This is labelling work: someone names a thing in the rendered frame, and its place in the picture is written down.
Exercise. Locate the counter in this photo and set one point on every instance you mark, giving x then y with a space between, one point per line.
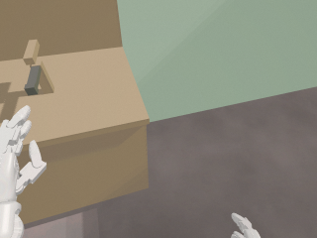
88 119

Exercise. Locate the left robot forearm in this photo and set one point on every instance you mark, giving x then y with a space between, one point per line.
11 225

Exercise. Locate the robot left hand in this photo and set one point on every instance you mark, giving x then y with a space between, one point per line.
12 135

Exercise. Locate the tap lever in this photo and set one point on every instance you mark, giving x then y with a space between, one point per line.
33 80

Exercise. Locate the robot right hand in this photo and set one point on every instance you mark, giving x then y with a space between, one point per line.
245 226

